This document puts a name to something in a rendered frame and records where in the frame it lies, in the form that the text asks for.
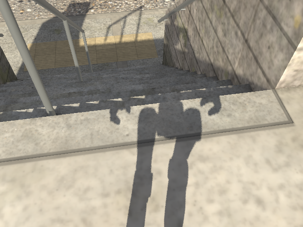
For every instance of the stairs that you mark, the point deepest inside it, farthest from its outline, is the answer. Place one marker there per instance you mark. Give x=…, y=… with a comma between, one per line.
x=110, y=89

